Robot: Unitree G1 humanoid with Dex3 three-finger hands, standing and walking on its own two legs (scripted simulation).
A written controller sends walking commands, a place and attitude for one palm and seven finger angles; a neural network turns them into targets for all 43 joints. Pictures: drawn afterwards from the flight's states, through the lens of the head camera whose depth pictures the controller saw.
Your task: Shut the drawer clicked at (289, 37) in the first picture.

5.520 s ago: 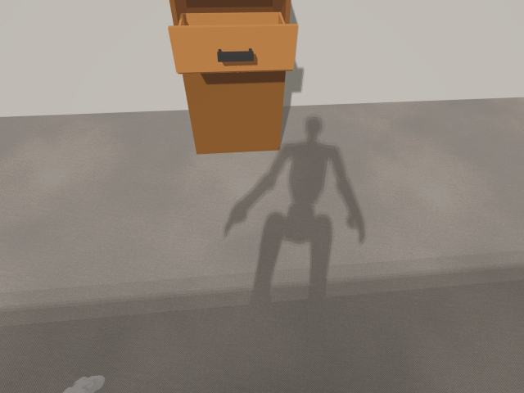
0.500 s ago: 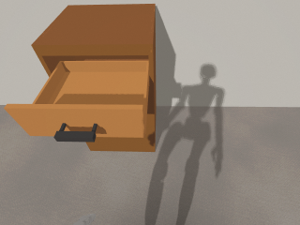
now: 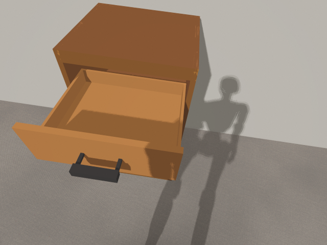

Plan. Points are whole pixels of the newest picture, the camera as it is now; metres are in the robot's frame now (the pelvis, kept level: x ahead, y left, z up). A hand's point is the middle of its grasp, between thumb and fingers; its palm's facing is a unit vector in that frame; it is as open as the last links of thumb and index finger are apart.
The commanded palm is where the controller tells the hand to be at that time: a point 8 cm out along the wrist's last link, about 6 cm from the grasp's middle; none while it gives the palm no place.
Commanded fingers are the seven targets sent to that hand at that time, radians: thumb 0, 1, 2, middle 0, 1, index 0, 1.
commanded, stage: come to a stop and stand still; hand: left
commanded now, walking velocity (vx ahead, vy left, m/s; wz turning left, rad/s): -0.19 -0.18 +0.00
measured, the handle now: (97, 166) +0.30 +0.22 -0.03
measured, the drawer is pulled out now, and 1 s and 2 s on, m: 0.30 0.30 0.30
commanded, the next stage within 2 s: look again from close up in 1.14 s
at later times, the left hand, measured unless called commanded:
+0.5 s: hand out of the picture -0.02 +0.12 -0.15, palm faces +0.02 -0.97 -0.25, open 7.3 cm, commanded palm none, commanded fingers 0.00 0.90 0.90 -0.20 -0.30 -0.20 -0.30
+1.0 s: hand out of the picture -0.05 +0.15 -0.18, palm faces +0.08 -0.98 -0.19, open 7.3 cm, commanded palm none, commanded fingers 0.00 0.90 0.90 -0.20 -0.30 -0.20 -0.30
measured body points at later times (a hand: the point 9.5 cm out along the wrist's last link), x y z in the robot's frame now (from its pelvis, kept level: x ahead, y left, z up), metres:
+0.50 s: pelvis -0.05 -0.07 +0.01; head -0.05 -0.10 +0.46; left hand -0.02 +0.17 -0.13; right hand -0.05 -0.31 -0.16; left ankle -0.02 +0.09 -0.69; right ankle -0.08 -0.17 -0.74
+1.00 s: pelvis -0.03 -0.02 +0.00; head -0.02 -0.01 +0.45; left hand -0.05 +0.21 -0.16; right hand +0.05 -0.24 -0.15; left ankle -0.04 +0.09 -0.74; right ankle -0.08 -0.17 -0.74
